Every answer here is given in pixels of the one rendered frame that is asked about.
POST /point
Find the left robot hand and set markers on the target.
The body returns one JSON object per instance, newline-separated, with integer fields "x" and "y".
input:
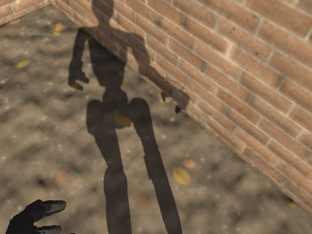
{"x": 23, "y": 223}

